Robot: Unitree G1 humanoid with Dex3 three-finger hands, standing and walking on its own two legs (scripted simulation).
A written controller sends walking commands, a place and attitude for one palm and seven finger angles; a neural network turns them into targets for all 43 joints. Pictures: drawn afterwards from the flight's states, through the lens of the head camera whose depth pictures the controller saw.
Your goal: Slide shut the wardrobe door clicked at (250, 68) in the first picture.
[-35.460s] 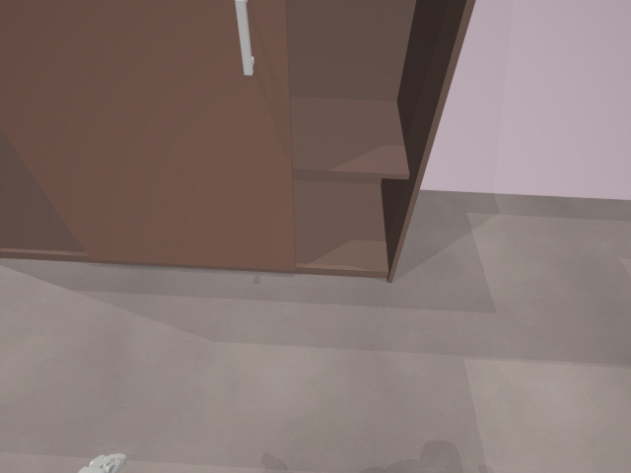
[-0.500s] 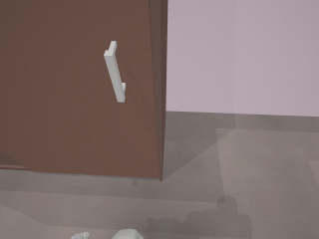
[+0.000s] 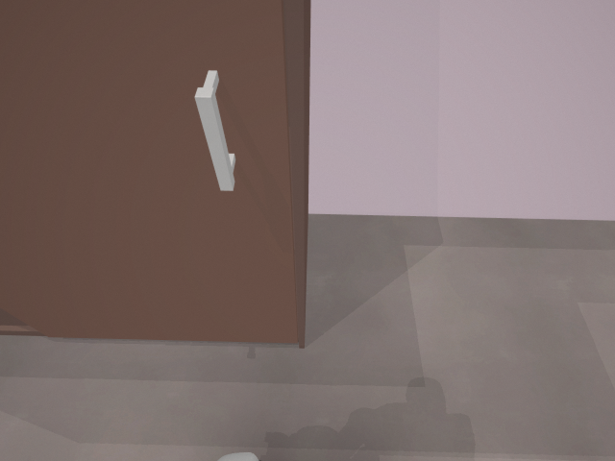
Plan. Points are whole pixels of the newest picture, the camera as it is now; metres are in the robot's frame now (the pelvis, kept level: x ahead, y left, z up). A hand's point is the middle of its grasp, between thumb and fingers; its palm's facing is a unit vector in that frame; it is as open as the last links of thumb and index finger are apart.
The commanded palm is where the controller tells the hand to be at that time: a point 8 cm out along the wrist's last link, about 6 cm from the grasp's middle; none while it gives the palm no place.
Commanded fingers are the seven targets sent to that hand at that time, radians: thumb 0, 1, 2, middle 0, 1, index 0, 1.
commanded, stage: come to a stop and stand still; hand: left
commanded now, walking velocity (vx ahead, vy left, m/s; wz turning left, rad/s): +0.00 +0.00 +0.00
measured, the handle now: (220, 135) +0.46 +0.14 +0.16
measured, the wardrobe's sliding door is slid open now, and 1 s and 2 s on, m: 0.00 0.00 0.00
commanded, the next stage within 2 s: look again from close up in 0.82 s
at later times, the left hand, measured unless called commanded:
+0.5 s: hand out of the picture +0.04 +0.18 -0.17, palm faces -0.01 -0.97 -0.22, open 7.3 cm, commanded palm none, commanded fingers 0.00 0.90 0.90 -0.20 -0.30 -0.20 -0.30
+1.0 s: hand out of the picture -0.02 +0.22 -0.17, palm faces +0.02 -0.98 -0.22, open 7.4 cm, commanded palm none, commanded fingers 0.00 0.90 0.90 -0.20 -0.30 -0.20 -0.30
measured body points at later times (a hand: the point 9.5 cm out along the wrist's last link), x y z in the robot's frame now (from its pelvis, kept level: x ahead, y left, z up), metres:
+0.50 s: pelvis +0.00 +0.00 +0.00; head +0.01 +0.00 +0.45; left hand +0.05 +0.23 -0.15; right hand +0.00 -0.24 -0.15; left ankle +0.03 +0.14 -0.73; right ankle -0.03 -0.13 -0.73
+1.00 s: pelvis -0.01 +0.02 +0.01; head +0.00 +0.04 +0.46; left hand -0.02 +0.27 -0.15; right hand +0.06 -0.24 -0.13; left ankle +0.03 +0.14 -0.73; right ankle -0.03 -0.13 -0.73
